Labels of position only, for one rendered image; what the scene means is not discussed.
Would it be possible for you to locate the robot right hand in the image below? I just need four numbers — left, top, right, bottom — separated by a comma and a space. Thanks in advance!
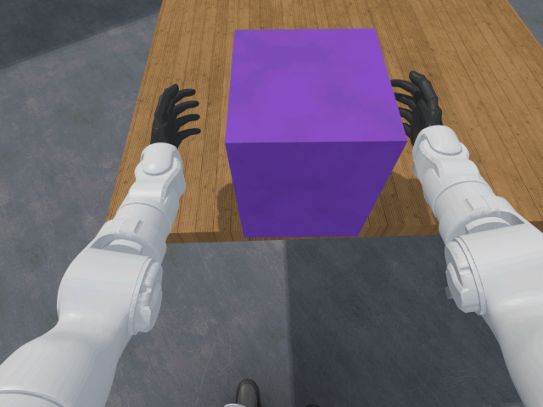
390, 70, 443, 146

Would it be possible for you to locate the right robot forearm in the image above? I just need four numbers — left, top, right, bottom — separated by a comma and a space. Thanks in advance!
412, 125, 543, 246

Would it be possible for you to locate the left robot forearm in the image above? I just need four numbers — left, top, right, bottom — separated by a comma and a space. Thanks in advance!
57, 142, 186, 318

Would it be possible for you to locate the carton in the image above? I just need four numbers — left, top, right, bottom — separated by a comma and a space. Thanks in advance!
225, 28, 407, 237

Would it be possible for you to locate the table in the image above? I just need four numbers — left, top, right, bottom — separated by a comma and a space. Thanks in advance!
105, 0, 543, 298

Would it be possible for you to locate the robot left hand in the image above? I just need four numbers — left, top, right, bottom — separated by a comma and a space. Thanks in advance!
150, 84, 201, 149

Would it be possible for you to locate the robot left upper arm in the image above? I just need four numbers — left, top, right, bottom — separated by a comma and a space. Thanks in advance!
0, 248, 163, 407

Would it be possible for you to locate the robot left foot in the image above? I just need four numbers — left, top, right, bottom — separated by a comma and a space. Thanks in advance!
236, 379, 260, 407

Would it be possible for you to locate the robot right upper arm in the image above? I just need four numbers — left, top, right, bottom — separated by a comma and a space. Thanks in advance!
445, 224, 543, 407

